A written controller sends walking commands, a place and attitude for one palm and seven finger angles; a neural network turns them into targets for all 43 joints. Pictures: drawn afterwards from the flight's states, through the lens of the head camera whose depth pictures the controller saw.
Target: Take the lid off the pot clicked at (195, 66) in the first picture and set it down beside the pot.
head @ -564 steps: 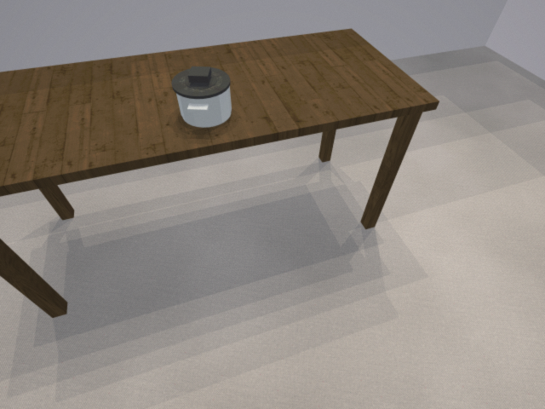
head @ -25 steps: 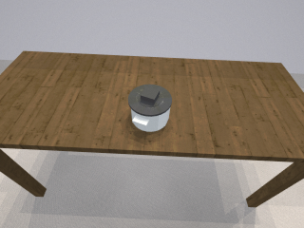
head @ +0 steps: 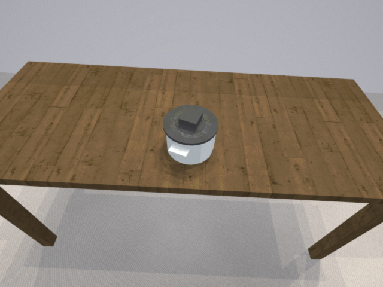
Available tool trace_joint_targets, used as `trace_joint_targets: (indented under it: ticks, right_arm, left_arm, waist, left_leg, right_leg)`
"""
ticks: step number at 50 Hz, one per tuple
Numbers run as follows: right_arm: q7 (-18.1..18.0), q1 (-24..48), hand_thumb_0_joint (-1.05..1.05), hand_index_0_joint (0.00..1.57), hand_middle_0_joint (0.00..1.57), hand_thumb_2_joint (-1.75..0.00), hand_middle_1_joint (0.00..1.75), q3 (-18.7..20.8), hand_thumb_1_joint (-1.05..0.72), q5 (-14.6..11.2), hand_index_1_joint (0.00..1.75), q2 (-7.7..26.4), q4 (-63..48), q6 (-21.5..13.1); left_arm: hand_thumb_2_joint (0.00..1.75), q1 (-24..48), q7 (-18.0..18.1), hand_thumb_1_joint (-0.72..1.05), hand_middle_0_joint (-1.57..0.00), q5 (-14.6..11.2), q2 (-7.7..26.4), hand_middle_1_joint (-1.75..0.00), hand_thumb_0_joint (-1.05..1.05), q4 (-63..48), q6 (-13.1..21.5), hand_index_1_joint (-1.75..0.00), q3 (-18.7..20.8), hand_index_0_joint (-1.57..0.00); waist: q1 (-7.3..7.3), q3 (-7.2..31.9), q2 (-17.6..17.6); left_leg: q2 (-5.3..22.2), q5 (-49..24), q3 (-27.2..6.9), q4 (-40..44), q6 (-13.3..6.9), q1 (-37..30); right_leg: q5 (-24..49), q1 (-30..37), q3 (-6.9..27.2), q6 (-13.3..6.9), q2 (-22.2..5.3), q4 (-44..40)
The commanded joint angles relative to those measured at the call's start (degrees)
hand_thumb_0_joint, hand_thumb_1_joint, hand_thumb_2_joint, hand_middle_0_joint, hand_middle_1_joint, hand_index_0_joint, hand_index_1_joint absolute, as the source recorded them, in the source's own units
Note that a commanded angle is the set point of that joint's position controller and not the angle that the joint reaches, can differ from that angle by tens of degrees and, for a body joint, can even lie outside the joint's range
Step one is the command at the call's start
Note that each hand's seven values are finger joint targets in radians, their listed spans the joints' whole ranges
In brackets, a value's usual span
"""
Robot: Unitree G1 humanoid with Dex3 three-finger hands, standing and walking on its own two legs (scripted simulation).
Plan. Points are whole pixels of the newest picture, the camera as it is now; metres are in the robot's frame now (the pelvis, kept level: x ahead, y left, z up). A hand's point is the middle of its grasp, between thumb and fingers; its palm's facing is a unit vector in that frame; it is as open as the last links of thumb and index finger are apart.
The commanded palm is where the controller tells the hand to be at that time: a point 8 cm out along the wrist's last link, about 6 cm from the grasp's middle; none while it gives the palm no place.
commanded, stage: shuffle to correct the standing spot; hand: left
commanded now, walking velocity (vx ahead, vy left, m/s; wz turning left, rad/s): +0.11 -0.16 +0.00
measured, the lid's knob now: (190, 118) +0.54 +0.05 +0.03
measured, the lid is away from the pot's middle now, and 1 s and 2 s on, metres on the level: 0.00 0.00 0.00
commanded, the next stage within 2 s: come to a stop and stand still in 0.80 s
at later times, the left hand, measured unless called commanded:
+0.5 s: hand out of the picture +0.01 +0.13 -0.19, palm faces +0.07 -0.98 -0.17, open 7.4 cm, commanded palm none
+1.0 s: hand out of the picture +0.15 +0.09 -0.19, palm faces +0.02 -0.98 -0.22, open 7.4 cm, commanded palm none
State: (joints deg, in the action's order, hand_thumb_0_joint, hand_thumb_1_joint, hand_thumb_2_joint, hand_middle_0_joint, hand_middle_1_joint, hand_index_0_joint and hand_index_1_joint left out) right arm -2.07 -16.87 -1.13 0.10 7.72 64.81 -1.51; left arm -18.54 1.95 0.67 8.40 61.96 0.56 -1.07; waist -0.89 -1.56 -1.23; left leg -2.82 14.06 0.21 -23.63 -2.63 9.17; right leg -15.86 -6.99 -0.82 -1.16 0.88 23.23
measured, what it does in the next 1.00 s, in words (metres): steps to the right: left foot, then right foot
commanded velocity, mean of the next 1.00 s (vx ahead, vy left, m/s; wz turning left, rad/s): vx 0.04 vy -0.14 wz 0.00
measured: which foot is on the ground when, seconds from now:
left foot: down 0.00-0.42, up 0.44-0.58, down 0.60-1.00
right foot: down 0.00-0.60, up 0.62-0.94, down 0.96-1.00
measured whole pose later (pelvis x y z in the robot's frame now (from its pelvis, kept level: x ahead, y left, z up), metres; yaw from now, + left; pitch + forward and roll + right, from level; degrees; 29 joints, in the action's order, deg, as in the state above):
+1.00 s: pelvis +0.10 -0.11 -0.02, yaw +1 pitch +1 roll -1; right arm -1.6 -11.4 3.0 0.9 10.3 57.2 0.7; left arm -12.6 0.8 1.3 12.0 54.2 -0.6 2.0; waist 0.5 -5.3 0.2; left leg 6.0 23.8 -0.5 -39.6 3.0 17.9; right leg -15.1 -18.0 -2.2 3.8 -2.9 33.7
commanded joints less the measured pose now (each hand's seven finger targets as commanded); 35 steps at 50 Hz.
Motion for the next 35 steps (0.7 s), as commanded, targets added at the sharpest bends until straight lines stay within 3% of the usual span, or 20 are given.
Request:
trace_joint_targets:
  ticks: [1,5,8,10,15,17,19,21,22,24,26,27,28,29,30,31,32,33,34,35]
  right_arm:
    - [-0.13,-4.05,0.00,0.20,0.20,-0.90,0.30,1.22,-0.90,0.23,0.30,5.25,-1.39,-0.56]
    - [-0.12,-4.18,0.00,0.20,0.20,-0.90,0.30,2.03,-0.90,0.58,0.30,6.60,-1.57,-0.13]
    - [-0.24,-4.54,0.00,0.20,0.20,-0.90,0.30,2.55,-0.90,0.59,0.30,7.04,-1.97,-0.10]
    - [-0.41,-5.22,0.00,0.20,0.20,-0.90,0.30,2.79,-0.90,0.61,0.30,6.90,-2.07,-0.26]
    - [-0.94,-5.71,0.00,0.20,0.20,-0.90,0.30,3.22,-0.90,0.67,0.30,6.25,-2.26,-0.59]
    - [-1.07,-5.07,0.00,0.20,0.20,-0.90,0.30,3.24,-0.90,0.58,0.30,5.61,-2.56,-0.57]
    - [-1.20,-4.13,0.00,0.20,0.20,-0.90,0.30,3.23,-0.90,0.53,0.30,4.33,-3.17,-0.45]
    - [-1.26,-1.42,0.00,0.20,0.20,-0.90,0.30,3.35,-0.90,0.32,0.30,3.21,-4.28,-0.01]
    - [-1.32,1.59,0.00,0.20,0.20,-0.90,0.30,3.52,-0.90,0.35,0.30,3.67,-5.03,-0.01]
    - [-1.07,3.81,0.00,0.20,0.20,-0.90,0.30,3.66,-0.90,0.34,0.30,3.12,-5.60,0.09]
    - [-0.94,1.69,0.00,0.20,0.20,-0.90,0.30,3.74,-0.90,0.23,0.30,2.20,-5.13,0.27]
    - [-0.98,-1.50,0.00,0.20,0.20,-0.90,0.30,3.55,-0.90,0.36,0.30,1.91,-4.33,0.17]
    - [-1.03,-6.68,0.00,0.20,0.20,-0.90,0.30,3.66,-0.90,0.53,0.30,2.29,-2.52,-0.12]
    - [-1.54,-11.36,0.00,0.20,0.20,-0.90,0.30,4.29,-0.90,1.04,0.30,5.49,-1.67,-0.49]
    - [-1.84,-14.61,0.00,0.20,0.20,-0.90,0.30,5.05,-0.90,1.58,0.30,10.13,-1.61,-0.78]
    - [-1.49,-13.38,0.00,0.20,0.20,-0.90,0.30,5.25,-0.90,1.16,0.30,11.81,-3.43,0.16]
    - [-1.17,-7.30,0.00,0.20,0.20,-0.90,0.30,5.42,-0.90,1.31,0.30,12.53,-5.82,0.39]
    - [-1.32,-1.98,0.00,0.20,0.20,-0.90,0.30,4.93,-0.90,1.51,0.30,9.91,-6.59,0.12]
    - [-1.26,2.05,0.00,0.20,0.20,-0.90,0.30,4.37,-0.90,1.50,0.30,8.04,-7.80,-0.21]
    - [-1.17,3.55,0.00,0.20,0.20,-0.90,0.30,4.10,-0.90,1.54,0.30,7.54,-8.69,-0.67]
  left_arm:
    - [0.90,-4.57,-0.03,0.90,-0.20,-0.10,4.56,-0.30,0.00,-1.02,0.47,-0.30,0.72,-0.20]
    - [0.90,-4.39,-0.47,0.90,-0.20,0.41,3.71,-0.30,0.00,-1.54,-0.16,-0.30,0.98,-0.20]
    - [0.90,-5.02,-0.64,0.90,-0.20,0.59,3.52,-0.30,0.00,-1.87,-0.18,-0.30,1.14,-0.20]
    - [0.90,-5.42,-0.67,0.90,-0.20,0.66,3.50,-0.30,0.00,-1.88,-0.05,-0.30,1.34,-0.20]
    - [0.90,-7.71,-0.44,0.90,-0.20,0.45,3.55,-0.30,0.00,-1.49,0.29,-0.30,2.07,-0.20]
    - [0.90,-8.67,-0.24,0.90,-0.20,0.44,4.45,-0.30,0.00,-1.67,0.25,-0.30,2.54,-0.20]
    - [0.90,-10.61,0.09,0.90,-0.20,0.60,6.15,-0.30,0.00,-1.43,0.14,-0.30,3.26,-0.20]
    - [0.90,-12.77,0.32,0.90,-0.20,0.74,7.49,-0.30,0.00,-1.39,-0.04,-0.30,3.73,-0.20]
    - [0.90,-12.92,0.60,0.90,-0.20,1.08,6.75,-0.30,0.00,-1.64,-0.15,-0.30,3.71,-0.20]
    - [0.90,-10.85,0.90,0.90,-0.20,1.46,6.47,-0.30,0.00,-2.76,-0.26,-0.30,3.63,-0.20]
    - [0.90,-7.56,0.82,0.90,-0.20,1.27,7.38,-0.30,0.00,-4.37,-0.38,-0.30,3.60,-0.20]
    - [0.90,-4.94,0.68,0.90,-0.20,0.98,7.52,-0.30,0.00,-4.93,-0.41,-0.30,3.48,-0.20]
    - [0.90,-2.34,0.43,0.90,-0.20,0.39,7.82,-0.30,0.00,-5.54,-0.27,-0.30,3.44,-0.20]
    - [0.90,-1.89,0.00,0.90,-0.20,-0.15,7.07,-0.30,0.00,-6.57,-0.03,-0.30,3.53,-0.20]
    - [0.90,-2.21,-0.34,0.90,-0.20,-0.69,4.37,-0.30,0.00,-7.45,0.02,-0.30,3.09,-0.20]
    - [0.90,-2.86,-0.18,0.90,-0.20,-0.60,7.13,-0.30,0.00,-8.68,-0.51,-0.30,3.55,-0.20]
    - [0.90,-2.66,-0.10,0.90,-0.20,0.21,6.74,-0.30,0.00,-9.06,-1.14,-0.30,3.89,-0.20]
    - [0.90,-0.81,-0.23,0.90,-0.20,1.28,5.93,-0.30,0.00,-8.78,-2.05,-0.30,3.94,-0.20]
    - [0.90,-0.67,-0.78,0.90,-0.20,1.59,5.53,-0.30,0.00,-8.86,-2.56,-0.30,3.93,-0.20]
    - [0.90,-1.89,-1.33,0.90,-0.20,1.48,4.93,-0.30,0.00,-8.97,-2.74,-0.30,3.87,-0.20]
  waist:
    - [0.48,-2.85,0.33]
    - [0.79,-5.60,4.56]
    - [0.63,-5.81,5.06]
    - [0.62,-5.14,5.42]
    - [0.50,-0.47,1.63]
    - [0.13,0.17,-2.33]
    - [-0.39,0.48,-7.37]
    - [-1.57,-0.60,-12.72]
    - [-2.23,-2.52,-9.71]
    - [-1.58,-3.81,-4.32]
    - [0.73,-2.87,-1.46]
    - [3.24,-2.04,-0.95]
    - [5.85,-0.67,-1.05]
    - [7.19,1.70,2.86]
    - [7.16,3.86,15.20]
    - [6.27,5.82,7.85]
    - [3.97,2.97,6.03]
    - [1.82,-3.48,8.10]
    - [-0.32,-8.14,7.90]
    - [-1.45,-7.90,8.14]
  left_leg:
    - [8.45,-4.00,-7.32,4.44,-1.21,0.32]
    - [10.82,8.65,-11.71,8.77,-2.70,3.45]
    - [12.38,8.11,-13.78,8.83,-4.10,4.01]
    - [12.69,3.22,-13.77,7.21,-4.64,3.50]
    - [11.01,-12.72,-8.92,-1.50,-3.77,2.11]
    - [8.78,-13.68,-5.07,-6.31,-2.40,5.39]
    - [5.47,-7.43,0.55,-13.75,-0.43,11.00]
    - [2.41,14.70,3.52,-23.72,1.20,19.73]
    - [2.81,19.19,3.23,-27.73,1.33,23.03]
    - [3.54,20.29,3.36,-28.34,1.48,22.97]
    - [2.84,15.58,5.11,-20.62,1.26,16.73]
    - [2.21,8.82,5.72,-13.17,0.94,9.73]
    - [2.12,-2.90,5.42,-4.09,0.37,1.75]
    - [10.05,-17.20,-4.97,-0.47,-3.24,-7.76]
    - [26.39,-38.03,-25.99,3.91,-12.09,-11.65]
    - [30.51,-34.30,-30.67,4.04,-17.42,-9.38]
    - [29.59,-19.57,-28.16,6.68,-17.12,-0.35]
    - [26.62,-12.45,-25.64,7.94,-14.71,6.62]
    - [23.65,-9.40,-20.99,8.65,-12.54,11.04]
    - [21.60,-9.85,-16.79,8.06,-11.05,12.78]
  right_leg:
    - [3.13,-4.11,4.12,-1.83,-5.27,-2.95]
    - [-3.57,-7.42,1.47,-1.54,-3.03,1.07]
    - [-3.67,-8.66,0.15,-1.56,-2.37,3.29]
    - [-2.34,-8.70,0.21,-1.74,-2.41,3.99]
    - [8.01,-4.24,2.52,-2.90,-3.77,4.00]
    - [15.94,-0.02,5.04,-3.75,-5.69,2.96]
    - [27.89,5.52,9.50,-5.71,-9.71,1.42]
    - [41.38,11.44,14.34,-10.52,-14.02,-1.02]
    - [45.87,11.91,15.55,-13.16,-15.42,-1.08]
    - [49.53,10.48,13.18,-15.19,-14.73,0.31]
    - [50.39,6.60,9.69,-13.51,-12.28,2.89]
    - [50.89,2.33,6.87,-11.08,-10.19,6.17]
    - [50.12,-0.99,4.36,-7.91,-7.52,12.98]
    - [37.65,-9.63,1.88,-3.82,-3.58,23.64]
    - [-7.61,-20.51,-1.45,-0.33,2.79,41.16]
    - [-17.01,-20.36,5.09,-1.29,2.11,49.95]
    - [-17.65,-20.38,6.05,-1.04,0.59,52.74]
    - [-14.62,-23.42,6.15,-0.50,-0.42,54.32]
    - [-11.74,-24.86,6.05,-0.10,-1.16,55.02]
    - [-9.98,-23.83,5.83,0.03,-1.60,54.32]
